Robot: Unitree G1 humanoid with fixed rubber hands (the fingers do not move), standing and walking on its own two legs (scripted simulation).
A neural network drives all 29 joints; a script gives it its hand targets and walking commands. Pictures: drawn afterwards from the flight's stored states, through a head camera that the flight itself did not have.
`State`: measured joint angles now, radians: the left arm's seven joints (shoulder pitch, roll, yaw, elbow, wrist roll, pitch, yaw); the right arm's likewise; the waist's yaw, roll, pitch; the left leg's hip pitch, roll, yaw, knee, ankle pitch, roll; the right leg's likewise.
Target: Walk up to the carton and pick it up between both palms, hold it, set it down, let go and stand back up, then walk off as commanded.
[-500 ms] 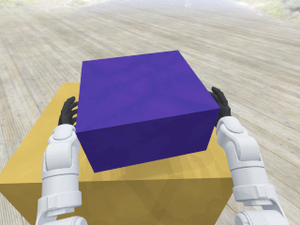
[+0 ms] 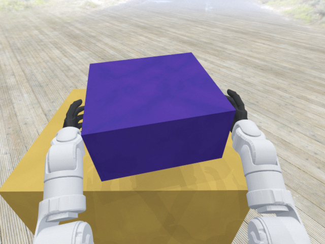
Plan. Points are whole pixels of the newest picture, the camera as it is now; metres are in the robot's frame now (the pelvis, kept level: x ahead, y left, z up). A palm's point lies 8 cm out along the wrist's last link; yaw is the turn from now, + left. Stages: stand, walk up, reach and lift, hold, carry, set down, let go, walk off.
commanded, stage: hold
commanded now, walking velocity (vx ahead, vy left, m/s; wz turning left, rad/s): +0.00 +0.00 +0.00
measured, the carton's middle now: (152, 108) +0.43 +0.01 +0.19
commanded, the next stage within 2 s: none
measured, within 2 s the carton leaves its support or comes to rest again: neither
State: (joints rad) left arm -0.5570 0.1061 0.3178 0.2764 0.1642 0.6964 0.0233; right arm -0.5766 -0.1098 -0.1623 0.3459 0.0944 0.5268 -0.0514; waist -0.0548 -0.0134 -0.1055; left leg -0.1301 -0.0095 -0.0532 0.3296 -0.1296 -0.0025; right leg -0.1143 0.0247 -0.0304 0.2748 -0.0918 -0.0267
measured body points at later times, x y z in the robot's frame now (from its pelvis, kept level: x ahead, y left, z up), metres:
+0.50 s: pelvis +0.00 +0.00 +0.00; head -0.06 +0.02 +0.45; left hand +0.37 +0.21 +0.17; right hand +0.36 -0.19 +0.20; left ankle +0.04 +0.12 -0.75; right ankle +0.04 -0.10 -0.75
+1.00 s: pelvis +0.02 +0.01 +0.00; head -0.05 +0.02 +0.45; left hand +0.37 +0.21 +0.17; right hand +0.37 -0.19 +0.20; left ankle +0.04 +0.12 -0.75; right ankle +0.04 -0.10 -0.75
